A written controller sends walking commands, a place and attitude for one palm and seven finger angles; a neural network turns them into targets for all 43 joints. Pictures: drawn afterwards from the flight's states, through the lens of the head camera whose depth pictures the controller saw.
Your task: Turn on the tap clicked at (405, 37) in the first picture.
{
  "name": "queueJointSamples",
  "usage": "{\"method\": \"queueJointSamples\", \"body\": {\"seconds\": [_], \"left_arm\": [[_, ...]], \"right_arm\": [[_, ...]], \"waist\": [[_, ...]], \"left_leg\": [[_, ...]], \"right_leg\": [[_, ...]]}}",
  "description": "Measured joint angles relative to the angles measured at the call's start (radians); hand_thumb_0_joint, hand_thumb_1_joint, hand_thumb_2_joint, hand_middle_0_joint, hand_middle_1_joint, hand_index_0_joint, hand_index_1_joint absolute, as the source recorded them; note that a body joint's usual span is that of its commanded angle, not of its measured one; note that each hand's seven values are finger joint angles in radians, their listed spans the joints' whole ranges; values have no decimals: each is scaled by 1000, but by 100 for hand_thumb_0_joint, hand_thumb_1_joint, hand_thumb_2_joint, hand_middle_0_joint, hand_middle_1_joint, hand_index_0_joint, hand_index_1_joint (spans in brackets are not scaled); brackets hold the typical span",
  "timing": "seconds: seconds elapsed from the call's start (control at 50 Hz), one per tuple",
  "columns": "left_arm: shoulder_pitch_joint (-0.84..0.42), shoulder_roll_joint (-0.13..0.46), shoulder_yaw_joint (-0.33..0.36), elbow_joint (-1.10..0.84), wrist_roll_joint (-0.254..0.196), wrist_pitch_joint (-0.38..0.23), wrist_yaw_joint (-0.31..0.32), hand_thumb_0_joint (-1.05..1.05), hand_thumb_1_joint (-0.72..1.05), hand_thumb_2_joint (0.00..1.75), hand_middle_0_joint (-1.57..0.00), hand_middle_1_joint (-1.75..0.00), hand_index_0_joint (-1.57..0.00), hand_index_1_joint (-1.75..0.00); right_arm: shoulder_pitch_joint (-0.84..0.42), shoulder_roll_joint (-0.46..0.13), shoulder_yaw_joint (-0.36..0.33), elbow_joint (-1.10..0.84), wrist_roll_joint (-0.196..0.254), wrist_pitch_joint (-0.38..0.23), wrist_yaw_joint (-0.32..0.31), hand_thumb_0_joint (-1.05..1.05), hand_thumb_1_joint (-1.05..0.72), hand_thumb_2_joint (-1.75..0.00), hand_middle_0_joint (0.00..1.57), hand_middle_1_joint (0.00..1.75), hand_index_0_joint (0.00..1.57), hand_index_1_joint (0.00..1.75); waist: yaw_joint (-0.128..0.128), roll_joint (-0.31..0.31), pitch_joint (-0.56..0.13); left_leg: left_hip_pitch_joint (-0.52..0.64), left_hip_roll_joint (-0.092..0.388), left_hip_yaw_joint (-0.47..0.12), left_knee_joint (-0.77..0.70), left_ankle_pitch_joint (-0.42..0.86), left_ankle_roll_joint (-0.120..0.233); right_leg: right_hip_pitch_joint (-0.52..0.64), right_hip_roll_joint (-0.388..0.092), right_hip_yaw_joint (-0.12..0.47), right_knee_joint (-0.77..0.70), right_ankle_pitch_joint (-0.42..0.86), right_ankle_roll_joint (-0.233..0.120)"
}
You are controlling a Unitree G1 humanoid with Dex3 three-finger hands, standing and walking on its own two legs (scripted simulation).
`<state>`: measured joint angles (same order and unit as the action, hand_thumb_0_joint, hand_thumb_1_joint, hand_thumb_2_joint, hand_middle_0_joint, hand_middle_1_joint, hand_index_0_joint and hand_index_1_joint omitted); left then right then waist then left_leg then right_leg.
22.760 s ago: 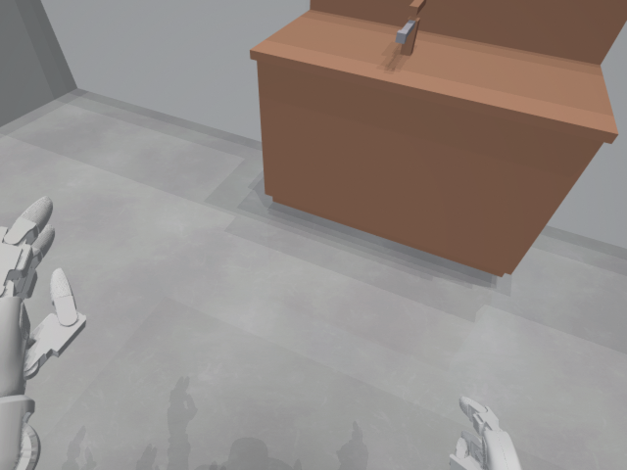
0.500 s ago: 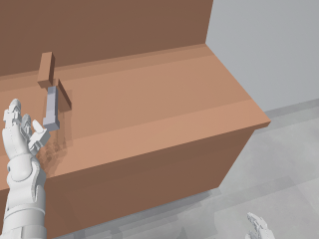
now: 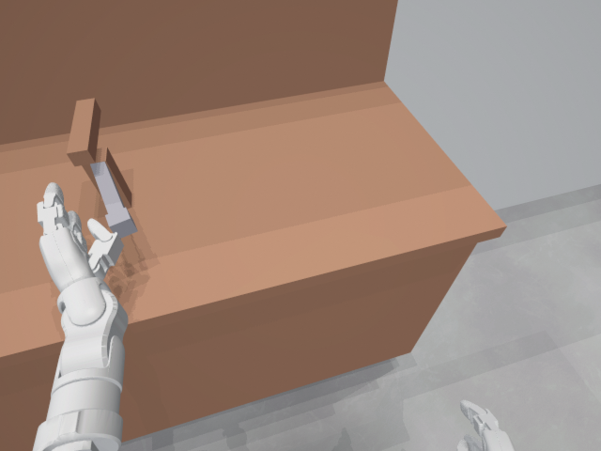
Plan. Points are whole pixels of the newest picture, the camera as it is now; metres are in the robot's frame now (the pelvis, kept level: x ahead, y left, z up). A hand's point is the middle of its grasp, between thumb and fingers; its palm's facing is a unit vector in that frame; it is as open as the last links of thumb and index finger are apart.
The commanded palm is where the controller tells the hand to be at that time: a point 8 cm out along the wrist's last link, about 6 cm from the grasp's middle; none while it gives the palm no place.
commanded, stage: push the lever round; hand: left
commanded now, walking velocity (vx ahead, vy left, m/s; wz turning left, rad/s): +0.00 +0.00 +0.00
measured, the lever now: (121, 223) +0.38 +0.27 +0.09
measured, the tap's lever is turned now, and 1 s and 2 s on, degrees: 15 42 70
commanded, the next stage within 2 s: none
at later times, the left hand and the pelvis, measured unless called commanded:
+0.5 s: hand (142, 228) +0.37 +0.24 +0.09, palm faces +0.71 -0.71 -0.04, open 7.6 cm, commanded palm +0.33 +0.26 +0.09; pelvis +0.00 +0.00 +0.00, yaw +0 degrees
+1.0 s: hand (176, 209) +0.41 +0.20 +0.09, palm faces +0.77 -0.64 -0.07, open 7.6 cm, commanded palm +0.36 +0.22 +0.09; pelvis +0.00 +0.00 +0.00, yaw +0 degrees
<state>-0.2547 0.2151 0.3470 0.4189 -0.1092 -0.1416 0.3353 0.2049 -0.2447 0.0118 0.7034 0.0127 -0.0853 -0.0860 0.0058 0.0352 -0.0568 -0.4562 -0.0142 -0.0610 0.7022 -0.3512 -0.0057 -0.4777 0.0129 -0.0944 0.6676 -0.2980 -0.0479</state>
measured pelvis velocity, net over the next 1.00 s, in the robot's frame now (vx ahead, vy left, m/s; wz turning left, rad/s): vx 0.00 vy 0.00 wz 0.00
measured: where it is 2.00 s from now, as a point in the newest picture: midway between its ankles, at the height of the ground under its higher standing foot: outside the picture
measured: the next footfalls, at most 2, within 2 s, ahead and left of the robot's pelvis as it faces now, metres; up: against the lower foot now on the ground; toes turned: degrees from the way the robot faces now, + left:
none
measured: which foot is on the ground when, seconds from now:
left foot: down 0.00-1.00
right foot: down 0.00-1.00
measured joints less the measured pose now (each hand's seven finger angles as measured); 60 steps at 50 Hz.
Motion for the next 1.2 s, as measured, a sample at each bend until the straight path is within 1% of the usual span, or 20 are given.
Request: {"method": "queueJointSamples", "body": {"seconds": [0.2, 0.38, 0.5, 0.62, 0.76, 0.94, 1.2], "left_arm": [[-22, -43, -27, -1, 33, 18, 98, 0, 90, 90, -15, -15, -15, -15], [-36, -84, -64, -16, 66, 45, 194, 2, 93, 91, -15, -15, -15, -15], [-53, -105, -74, -14, 83, 64, 245, 1, 94, 91, -15, -15, -15, -15], [-82, -122, -90, 1, 103, 83, 295, 1, 94, 91, -15, -15, -15, -15], [-138, -158, -117, 35, 123, 85, 361, 2, 96, 92, -15, -15, -15, -15], [-235, -180, -109, 126, 152, 106, 436, 1, 96, 92, -15, -15, -15, -15], [-360, -183, -53, 258, 189, 111, 527, 0, 95, 92, -15, -15, -15, -15]], "right_arm": [[-12, 9, -3, -2, -10, 20, 9, 2, -91, -90, 20, 30, 20, 30], [-13, 11, -15, 5, -19, 37, 19, 2, -91, -90, 20, 30, 20, 30], [-17, 19, -17, 12, -25, 54, 22, 2, -91, -90, 20, 30, 20, 30], [-23, 21, -23, 17, -31, 63, 26, 2, -91, -90, 20, 30, 20, 30], [-35, 28, -27, 34, -42, 61, 34, 1, -91, -90, 20, 30, 20, 30], [-44, 45, -26, 48, -58, 76, 49, 1, -91, -90, 20, 30, 20, 30], [-23, 38, -41, 66, -78, 94, 75, 1, -91, -90, 20, 30, 20, 30]], "waist": [[-2, -2, -10], [-3, 1, -16], [-5, -7, -21], [-7, -6, -19], [-3, -5, -18], [-12, -9, -29], [-32, -7, -48]], "left_leg": [[2, -1, 4, 1, -4, 1], [6, -3, 6, 3, -7, 3], [10, -3, 9, 0, -7, 4], [8, -4, 6, 3, -6, 4], [-8, -8, 3, 10, -5, 4], [-30, -7, 2, 15, -4, -1], [-75, 2, -4, 34, -11, -12]], "right_leg": [[0, -1, 4, 4, -4, 2], [3, -2, 7, 5, -7, 5], [6, -3, 10, 3, -6, 6], [8, -4, 7, 2, -5, 6], [-8, -8, 4, 12, -6, 7], [-33, -7, 2, 22, -8, 2], [-80, 1, -4, 44, -18, -11]]}}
